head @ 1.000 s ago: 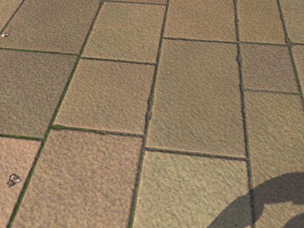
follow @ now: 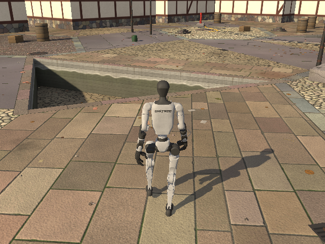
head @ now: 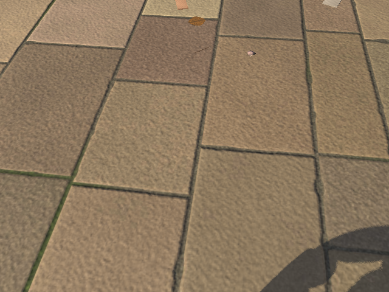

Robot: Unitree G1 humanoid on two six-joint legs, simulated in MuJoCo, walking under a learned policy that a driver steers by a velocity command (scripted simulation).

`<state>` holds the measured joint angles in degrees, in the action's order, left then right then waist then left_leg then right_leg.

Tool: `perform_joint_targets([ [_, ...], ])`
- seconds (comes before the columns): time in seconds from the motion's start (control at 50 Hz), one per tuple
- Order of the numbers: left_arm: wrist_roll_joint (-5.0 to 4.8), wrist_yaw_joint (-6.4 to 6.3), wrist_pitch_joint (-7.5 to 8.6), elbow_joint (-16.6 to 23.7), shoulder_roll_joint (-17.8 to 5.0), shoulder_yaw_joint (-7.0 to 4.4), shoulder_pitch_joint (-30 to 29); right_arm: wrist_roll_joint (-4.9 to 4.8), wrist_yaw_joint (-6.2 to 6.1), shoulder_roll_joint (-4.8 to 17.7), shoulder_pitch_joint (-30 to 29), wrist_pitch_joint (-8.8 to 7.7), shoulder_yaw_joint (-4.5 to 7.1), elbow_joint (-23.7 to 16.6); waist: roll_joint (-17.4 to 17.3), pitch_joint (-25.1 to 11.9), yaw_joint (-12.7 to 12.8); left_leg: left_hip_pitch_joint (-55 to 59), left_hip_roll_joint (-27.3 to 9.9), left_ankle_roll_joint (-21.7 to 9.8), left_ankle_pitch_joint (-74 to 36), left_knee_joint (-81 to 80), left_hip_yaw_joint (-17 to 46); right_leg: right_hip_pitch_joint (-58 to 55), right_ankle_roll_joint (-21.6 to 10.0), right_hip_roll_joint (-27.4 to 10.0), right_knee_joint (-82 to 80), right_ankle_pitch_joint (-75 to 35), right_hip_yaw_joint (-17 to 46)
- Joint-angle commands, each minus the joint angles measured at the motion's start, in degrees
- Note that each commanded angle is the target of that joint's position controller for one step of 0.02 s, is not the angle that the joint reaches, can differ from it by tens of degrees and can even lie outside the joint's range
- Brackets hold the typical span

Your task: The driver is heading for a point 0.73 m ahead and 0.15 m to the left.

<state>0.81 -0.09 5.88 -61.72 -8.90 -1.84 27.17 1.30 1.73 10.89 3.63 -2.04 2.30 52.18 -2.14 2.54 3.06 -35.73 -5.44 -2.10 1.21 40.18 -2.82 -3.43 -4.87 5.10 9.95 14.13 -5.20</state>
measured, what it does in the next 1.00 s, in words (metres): walks ahead: left foot, then right foot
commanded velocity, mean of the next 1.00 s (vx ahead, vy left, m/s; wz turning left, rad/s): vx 0.47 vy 0.00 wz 0.14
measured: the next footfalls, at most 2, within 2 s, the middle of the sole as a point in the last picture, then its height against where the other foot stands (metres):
left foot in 0.14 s outside the picture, level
right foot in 0.70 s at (237, 267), level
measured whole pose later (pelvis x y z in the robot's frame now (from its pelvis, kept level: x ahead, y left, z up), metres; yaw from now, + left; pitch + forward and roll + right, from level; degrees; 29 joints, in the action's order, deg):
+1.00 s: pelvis +0.53 +0.00 +0.00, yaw +11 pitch +0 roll +0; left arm 0.9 -1.2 5.4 -56.0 -11.3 -2.9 18.5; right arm 1.6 0.9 13.5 10.7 -0.6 4.4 52.0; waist -1.9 4.2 -0.1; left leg -34.7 -3.3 -3.0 9.8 55.5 -1.7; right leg 6.9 -3.7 -0.3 19.2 12.4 -12.7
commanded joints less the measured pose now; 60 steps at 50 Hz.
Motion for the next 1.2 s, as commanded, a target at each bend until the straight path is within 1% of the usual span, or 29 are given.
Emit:
perform_joint_targets([
  [0.02, 0.35, -0.59, 0.36, 0.7, -7.7, -1.18, 4.4, -0.16, -0.1, 2.7, -6.8, -0.99, 0.12, -4.9, 6.3, 4.1, 0.1, -0.8, 2.1, -1.3, -0.1, -4.7, -2.1, -0.5, -6.1, -16.6, -1.1, -30.2, 6.8],
  [0.08, 0.75, -1.14, 0.13, 0.5, -8.8, -1.52, 2.7, -0.09, -0.44, 3.8, -4.5, -1.73, 0.67, -5.0, 6.6, 2.9, -2.3, 4.7, 4.4, -4.0, 6.0, -8.3, -2.8, -4.1, -5.4, -18.1, 4.9, -43.3, 5.7],
  [0.12, 0.7, -1.18, -0.26, 0.7, -9.8, -1.82, 0.8, 0.17, -1.26, 5.4, 8.1, -2.49, 1.84, -0.9, 6.0, -3.5, -7.7, 19.6, 8.0, -6.3, 6.8, -12.7, -4.3, -2.9, -3.8, -16.4, 19.4, -53.0, 3.8],
  [0.14, 0.26, -1.04, -0.32, 1.4, -9.1, -1.52, 0.3, 1.19, -1.83, 7.9, 18.2, -3.07, 2.89, 2.2, 4.3, -9.2, -11.3, 34.2, 4.1, -8.3, 6.0, -13.4, -0.1, 5.8, -2.8, -14.3, 32.0, -43.0, 2.5],
  [0.16, -1.7, -0.45, -0.33, 3.5, -4.8, -0.48, 3.4, 2.56, -2.28, 13.8, 25.9, -3.24, 4.41, 3.0, -5.5, -17.3, -11.5, 50.6, -12.4, -13.5, 12.5, -15.8, 22.4, 23.3, -0.5, -7.4, 53.0, -15.9, -1.0],
  [0.18, -1.77, -0.12, -0.39, 3.1, -6.0, -1.31, 6.0, 0.98, -1.51, 14.8, 23.8, -2.27, 4.77, 3.0, -10.1, -20.5, -9.2, 53.6, -19.3, -18.4, 12.4, -24.2, 42.7, 34.7, -0.3, -0.3, 66.0, 15.9, 4.5],
  [0.2, -0.57, -0.26, -0.79, 4.0, -8.2, -1.99, 0.6, -0.45, -1.23, 12.0, 16.9, -1.93, 4.08, 2.1, -3.0, -11.5, -6.6, 45.9, -16.5, -16.2, 16.9, -25.0, 34.6, 39.1, -0.9, -4.9, 67.9, 10.9, 8.2],
  [0.22, -0.11, 0.04, -0.49, 5.3, -7.4, -1.81, -3.9, -0.7, -1.0, 7.9, 12.6, -2.26, 2.94, 1.3, 0.3, -4.9, -5.8, 37.3, -14.2, -14.4, 15.1, -27.3, 27.2, 39.3, -0.9, -7.0, 64.9, 6.3, 8.0],
  [0.24, 0.04, 0.21, -0.6, 5.4, -6.1, -1.77, -5.2, -0.44, -1.0, 5.5, 10.6, -2.67, 2.21, 1.5, 1.3, -1.6, -3.9, 31.6, -11.2, -12.0, 11.8, -29.3, 21.7, 37.0, -0.8, -8.9, 61.0, 3.5, 7.8],
  [0.28, 1.37, 0.83, -2.06, 4.8, -4.4, -1.64, -3.5, -0.54, -1.52, 3.0, 11.8, -3.45, 1.25, 3.2, -0.4, -0.6, -1.3, 25.9, -7.4, -9.5, 5.1, -31.0, 14.6, 32.1, 0.3, -10.4, 56.3, 1.6, 7.3],
  [0.36, 1.47, 1.59, -3.63, 7.0, -4.5, -1.77, -9.0, -0.75, -1.77, 6.0, 17.3, -4.47, 1.58, 5.1, -0.6, 0.8, -1.1, 26.5, -5.9, -9.8, -1.5, -33.2, 9.9, 36.7, 2.3, -11.4, 51.2, -3.3, 5.1],
  [0.46, 0.72, 1.87, -3.68, 11.2, -4.9, -1.37, -21.2, -0.79, -1.79, 5.5, 22.6, -4.21, 0.98, 6.1, -0.8, 3.0, -3.9, 30.9, -4.3, -8.5, -7.8, -34.1, 6.6, 41.9, 4.0, -11.5, 37.8, -11.9, 2.8],
  [0.58, 0.48, 1.73, -3.02, 14.6, -4.8, -0.67, -30.6, -0.24, -2.44, 5.7, 28.4, -3.99, 0.72, 8.1, -1.7, 4.0, -6.8, 40.0, -5.9, -9.0, -16.7, -31.0, 5.7, 41.3, 2.3, -8.7, 26.2, -12.9, 0.6],
  [0.64, 0.33, 1.52, -2.08, 15.5, -6.0, -1.03, -29.8, 0.23, -2.94, 7.2, 27.0, -3.64, 1.08, 8.1, -1.9, 3.5, -4.9, 43.5, -7.5, -9.2, -26.4, -25.8, 7.2, 37.8, 0.6, -7.1, 22.5, -7.2, 1.1],
  [0.68, 0.3, 0.7, -1.2, 12.6, -7.8, -1.97, -19.6, 0.22, -2.83, 8.5, 24.2, -3.52, 1.42, 7.5, -2.1, -1.6, -0.4, 41.5, -5.9, -7.6, -37.7, -15.0, 6.6, 23.7, -1.0, -3.6, 18.4, -4.5, 0.0],
  [0.7, 1.05, 0.06, -0.48, 9.6, -9.6, -2.85, -9.8, -0.39, -2.58, 8.0, 22.9, -3.5, 1.27, 7.0, -0.2, -7.1, 3.8, 35.2, -3.3, -6.5, -32.2, -4.0, 4.9, 9.4, -2.5, -5.2, 15.5, -8.3, 1.5],
  [0.72, 2.84, -0.77, -0.02, 8.6, -15.2, -4.3, -0.8, -1.97, -2.15, 4.7, 23.6, -3.67, 0.34, 4.7, 6.4, -15.4, 5.8, 20.3, 1.4, -4.8, -11.4, 13.8, 2.4, -7.6, -5.8, -19.6, 14.4, -2.8, 17.4],
  [0.74, 2.87, -0.1, -0.62, 9.0, -18.8, -5.19, -0.7, -3.37, -2.4, 1.0, 30.3, -3.16, -0.02, 4.6, 16.1, -21.4, 2.4, 4.9, 9.9, -3.6, 29.8, 30.2, 1.3, -16.4, -11.5, -32.8, 8.4, -2.7, 39.7],
  [0.76, 1.22, 0.21, -1.36, 10.0, -14.3, -4.34, -5.9, -1.58, -2.71, 6.8, 25.7, -2.41, 1.58, 4.8, 6.4, -15.4, 1.1, 2.0, 5.7, -4.5, 25.5, 33.8, 6.4, -9.1, -9.5, -29.5, 6.6, 3.1, 37.3],
  [0.78, 0.74, 0.3, -1.23, 10.8, -10.3, -3.16, -11.4, -1.2, -2.35, 6.0, 21.4, -2.41, 1.71, 3.6, 4.3, -7.0, -0.5, 1.3, 3.6, -4.4, 20.3, 32.1, 6.5, 0.1, -7.6, -27.4, 4.2, 3.2, 28.4],
  [0.82, 0.63, -0.04, -0.55, 10.6, -6.8, -2.15, -14.4, -0.29, -1.77, 4.0, 19.2, -1.55, 1.85, 3.1, 5.0, -0.8, -2.8, 4.2, 1.1, -3.6, 16.1, 28.3, 5.7, 10.0, -4.3, -23.0, 1.1, -7.7, 16.6],
  [0.84, 0.38, -0.47, -0.24, 10.0, -6.0, -1.83, -13.9, 0.18, -1.46, 3.2, 20.4, -0.64, 1.95, 3.2, 5.8, -0.3, -4.3, 6.4, 0.8, -2.8, 16.1, 27.5, 5.2, 12.6, -3.5, -21.8, 1.4, -17.4, 11.8],
  [0.88, 0.06, -0.76, 0.78, 9.0, -6.4, -1.77, -11.1, 0.29, -1.31, 2.1, 20.9, 0.66, 2.2, 2.8, 5.7, -1.6, -5.7, 7.2, 1.7, -1.8, 16.0, 27.2, 3.9, 12.9, -3.8, -21.4, 3.9, -36.8, 5.8],
  [0.92, -0.11, -0.99, 1.05, 9.0, -7.9, -2.01, -10.5, 0.31, -1.13, 1.8, 18.3, 1.43, 2.23, 1.4, 7.0, -1.7, -6.2, 4.8, 1.8, -1.1, 12.6, 24.7, 2.6, 12.6, -3.8, -20.9, 4.5, -42.7, 1.1],
  [1.04, -0.08, -1.68, -0.19, 8.5, -9.1, -1.88, -8.7, 0.52, 0.06, 1.1, 7.5, 1.57, 0.82, -3.3, 8.6, -1.6, -3.8, 10.0, 3.9, -0.9, 1.3, 2.1, -2.3, 12.4, -3.8, -18.4, 6.9, -44.2, -6.6],
  [1.12, -0.03, -1.89, -1.43, 7.5, -10.5, -2.47, -7.3, 1.02, -0.44, 3.5, 8.0, 1.02, 1.17, -3.7, 9.2, -2.6, -3.6, 13.2, 5.1, -3.0, 7.0, -4.5, -1.9, 7.1, -3.8, -20.9, 13.1, -45.0, -4.6],
  [1.16, -0.23, -1.96, -2.42, 7.2, -10.6, -2.61, -7.5, 1.6, -0.9, 4.6, 13.3, -0.19, 1.75, -1.9, 5.8, -4.8, -6.2, 20.7, 6.5, -4.5, 2.6, -13.5, -1.6, 7.1, -1.9, -19.3, 23.8, -40.8, -5.4],
  [1.18, -0.21, -1.83, -2.75, 7.5, -10.2, -2.52, -4.8, 2.06, -1.42, 8.6, 16.4, -1.25, 2.67, -1.3, -0.8, -8.7, -6.8, 29.3, 1.1, -6.1, -20.1, -15.7, 4.0, 11.5, 0.8, -16.1, 33.4, -28.2, -6.9],
  [1.2, -0.93, -1.7, -3.17, 9.2, -5.4, -1.34, -0.6, 1.88, -1.97, 12.8, 17.7, -1.57, 3.49, -2.2, -11.8, -15.0, -5.3, 42.4, -16.2, -14.5, -53.3, -12.2, 20.5, 24.5, 3.2, -8.2, 49.6, 13.5, -7.9],
])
